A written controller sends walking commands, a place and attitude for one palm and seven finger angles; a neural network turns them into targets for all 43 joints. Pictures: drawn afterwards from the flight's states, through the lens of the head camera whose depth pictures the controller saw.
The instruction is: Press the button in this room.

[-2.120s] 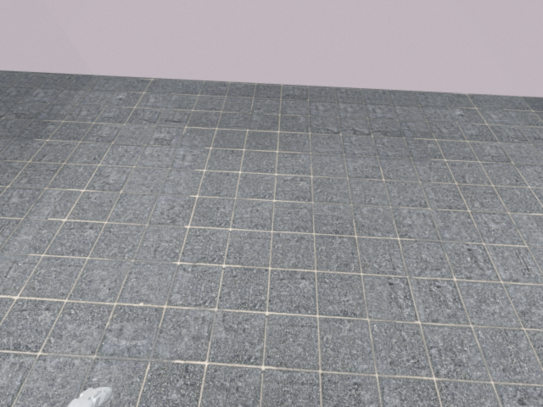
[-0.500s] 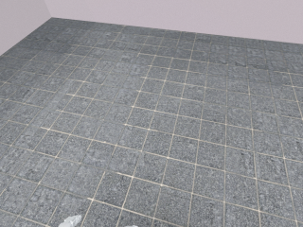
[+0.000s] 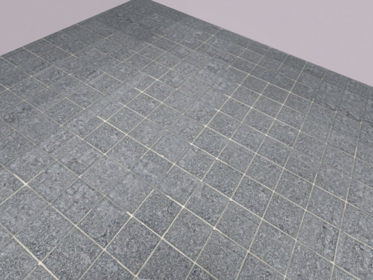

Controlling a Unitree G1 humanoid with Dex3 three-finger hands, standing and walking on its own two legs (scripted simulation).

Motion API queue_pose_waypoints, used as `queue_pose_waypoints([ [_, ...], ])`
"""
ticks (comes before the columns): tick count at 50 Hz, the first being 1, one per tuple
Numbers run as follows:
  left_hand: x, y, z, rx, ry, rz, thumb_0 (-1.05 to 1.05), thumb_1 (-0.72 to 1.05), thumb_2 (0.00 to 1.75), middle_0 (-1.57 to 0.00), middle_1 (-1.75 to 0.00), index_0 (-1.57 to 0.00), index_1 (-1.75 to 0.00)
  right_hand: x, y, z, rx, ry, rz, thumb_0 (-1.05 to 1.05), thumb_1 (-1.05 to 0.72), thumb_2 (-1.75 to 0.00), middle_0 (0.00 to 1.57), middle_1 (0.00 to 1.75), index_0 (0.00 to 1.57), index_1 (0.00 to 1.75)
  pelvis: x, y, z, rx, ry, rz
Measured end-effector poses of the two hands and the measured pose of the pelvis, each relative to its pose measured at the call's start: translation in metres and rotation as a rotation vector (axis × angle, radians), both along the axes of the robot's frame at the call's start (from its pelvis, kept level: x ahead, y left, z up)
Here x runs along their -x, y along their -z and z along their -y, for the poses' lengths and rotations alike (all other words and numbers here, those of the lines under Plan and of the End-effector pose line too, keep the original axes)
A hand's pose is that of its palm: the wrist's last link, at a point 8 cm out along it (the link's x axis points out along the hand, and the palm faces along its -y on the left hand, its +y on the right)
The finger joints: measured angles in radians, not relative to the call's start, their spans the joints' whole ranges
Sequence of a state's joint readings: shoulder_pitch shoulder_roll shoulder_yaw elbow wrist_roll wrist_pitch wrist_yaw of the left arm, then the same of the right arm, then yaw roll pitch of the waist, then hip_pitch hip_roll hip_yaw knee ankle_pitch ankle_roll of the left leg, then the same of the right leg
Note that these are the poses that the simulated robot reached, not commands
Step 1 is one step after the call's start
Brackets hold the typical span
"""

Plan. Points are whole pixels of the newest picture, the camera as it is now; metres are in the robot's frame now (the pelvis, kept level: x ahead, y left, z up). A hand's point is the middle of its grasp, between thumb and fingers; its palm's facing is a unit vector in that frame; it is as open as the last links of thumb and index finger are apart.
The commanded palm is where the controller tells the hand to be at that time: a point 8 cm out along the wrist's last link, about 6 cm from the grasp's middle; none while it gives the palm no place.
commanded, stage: turn or walk to find it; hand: left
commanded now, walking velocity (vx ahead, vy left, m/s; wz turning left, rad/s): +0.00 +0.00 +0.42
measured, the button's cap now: out of the picture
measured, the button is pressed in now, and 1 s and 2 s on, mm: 0 0 0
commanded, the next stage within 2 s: none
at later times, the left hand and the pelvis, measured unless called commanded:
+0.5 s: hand out of the picture +0.03 +0.18 -0.14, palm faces +0.20 -0.94 -0.28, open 7.4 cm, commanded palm none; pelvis -0.04 -0.03 +0.01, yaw +11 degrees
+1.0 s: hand out of the picture -0.16 +0.20 -0.18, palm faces +0.47 -0.85 -0.22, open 7.4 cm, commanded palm none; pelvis -0.09 +0.00 +0.00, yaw +25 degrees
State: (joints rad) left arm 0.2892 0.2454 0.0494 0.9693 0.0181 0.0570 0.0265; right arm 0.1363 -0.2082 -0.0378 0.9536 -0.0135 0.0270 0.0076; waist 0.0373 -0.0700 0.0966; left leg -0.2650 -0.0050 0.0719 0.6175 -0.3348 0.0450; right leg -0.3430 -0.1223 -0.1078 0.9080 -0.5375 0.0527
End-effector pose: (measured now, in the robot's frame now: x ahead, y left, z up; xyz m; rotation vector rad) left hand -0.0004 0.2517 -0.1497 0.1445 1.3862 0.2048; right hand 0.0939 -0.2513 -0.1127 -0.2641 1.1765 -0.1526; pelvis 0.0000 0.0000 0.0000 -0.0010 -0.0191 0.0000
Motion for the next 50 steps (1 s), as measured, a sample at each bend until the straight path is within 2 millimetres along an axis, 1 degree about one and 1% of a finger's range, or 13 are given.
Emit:
queue_pose_waypoints([
  [3,0.002,-0.007,-0.012,-0.004,-0.020,0.002,0.00,0.91,0.90,-0.20,-0.30,-0.20,-0.30,-0.005,-0.009,-0.015,-0.002,-0.020,0.030,0.01,-0.90,-0.90,0.20,0.30,0.20,0.30,0.002,-0.008,-0.007,0.019,-0.020,0.004],
  [6,-0.005,-0.015,-0.020,-0.009,-0.038,0.054,0.00,0.91,0.90,-0.20,-0.30,-0.20,-0.30,-0.003,-0.014,-0.026,-0.011,-0.040,0.035,0.01,-0.90,-0.90,0.20,0.30,0.20,0.30,0.006,-0.014,-0.011,0.027,-0.044,0.007],
  [11,-0.018,-0.027,-0.025,-0.030,-0.054,0.138,0.00,0.91,0.90,-0.20,-0.30,-0.20,-0.30,0.009,-0.010,-0.031,-0.034,-0.050,0.019,0.01,-0.90,-0.90,0.20,0.30,0.21,0.30,0.012,-0.016,-0.012,0.019,-0.078,0.011],
  [16,-0.028,-0.036,-0.016,-0.053,-0.057,0.194,0.00,0.91,0.90,-0.20,-0.30,-0.20,-0.30,0.031,0.001,-0.022,-0.054,-0.044,-0.025,0.01,-0.90,-0.90,0.20,0.30,0.21,0.30,0.020,-0.015,-0.004,0.008,-0.116,0.009],
  [19,-0.031,-0.042,-0.005,-0.067,-0.057,0.225,0.00,0.91,0.90,-0.20,-0.30,-0.20,-0.30,0.045,0.011,-0.010,-0.066,-0.041,-0.064,0.01,-0.90,-0.90,0.20,0.30,0.21,0.30,0.025,-0.012,0.005,-0.001,-0.138,0.005],
  [22,-0.027,-0.044,0.009,-0.088,-0.063,0.250,0.00,0.91,0.90,-0.20,-0.30,-0.20,-0.30,0.056,0.024,0.006,-0.080,-0.044,-0.099,0.01,-0.90,-0.90,0.20,0.30,0.21,0.30,0.029,-0.006,0.019,-0.018,-0.160,-0.004],
  [25,-0.012,-0.047,0.024,-0.099,-0.083,0.254,0.00,0.91,0.90,-0.20,-0.30,-0.20,-0.30,0.063,0.031,0.019,-0.083,-0.059,-0.136,0.01,-0.90,-0.90,0.20,0.30,0.20,0.30,0.035,-0.006,0.029,-0.013,-0.200,0.002],
  [30,0.023,-0.051,0.041,-0.089,-0.157,0.221,0.00,0.90,0.90,-0.20,-0.30,-0.20,-0.30,0.064,0.024,0.034,-0.073,-0.105,-0.180,0.01,-0.90,-0.90,0.20,0.30,0.20,0.30,0.039,-0.014,0.038,-0.026,-0.256,0.008],
  [36,0.062,-0.043,0.052,-0.064,-0.242,0.178,0.00,0.90,0.90,-0.20,-0.30,-0.20,-0.30,0.056,0.019,0.034,-0.039,-0.172,-0.206,0.01,-0.90,-0.90,0.20,0.30,0.20,0.30,0.046,-0.014,0.038,-0.021,-0.322,0.007],
  [41,0.105,-0.029,0.046,-0.043,-0.319,0.130,0.00,0.91,0.90,-0.20,-0.30,-0.20,-0.30,0.032,0.014,0.010,-0.014,-0.260,-0.174,0.01,-0.91,-0.90,0.20,0.30,0.20,0.30,0.057,-0.011,0.028,-0.014,-0.370,0.005],
  [46,0.156,-0.005,0.028,-0.012,-0.401,0.072,0.00,0.91,0.90,-0.20,-0.30,-0.20,-0.30,0.000,0.008,-0.035,0.005,-0.362,-0.057,0.01,-0.91,-0.90,0.19,0.30,0.20,0.30,0.074,0.001,0.007,0.011,-0.420,0.004],
  [48,0.174,0.001,0.019,-0.004,-0.427,0.041,0.00,0.91,0.90,-0.20,-0.30,-0.20,-0.30,-0.006,0.003,-0.053,0.003,-0.395,-0.010,0.01,-0.91,-0.90,0.20,0.30,0.20,0.30,0.081,0.002,0.001,0.004,-0.424,0.008],
  [50,0.185,0.000,0.012,-0.002,-0.441,0.017,0.00,0.91,0.90,-0.20,-0.30,-0.20,-0.30,-0.008,-0.005,-0.067,-0.001,-0.417,0.022,0.01,-0.90,-0.90,0.20,0.30,0.20,0.30,0.086,-0.002,-0.005,0.012,-0.428,0.011],
])
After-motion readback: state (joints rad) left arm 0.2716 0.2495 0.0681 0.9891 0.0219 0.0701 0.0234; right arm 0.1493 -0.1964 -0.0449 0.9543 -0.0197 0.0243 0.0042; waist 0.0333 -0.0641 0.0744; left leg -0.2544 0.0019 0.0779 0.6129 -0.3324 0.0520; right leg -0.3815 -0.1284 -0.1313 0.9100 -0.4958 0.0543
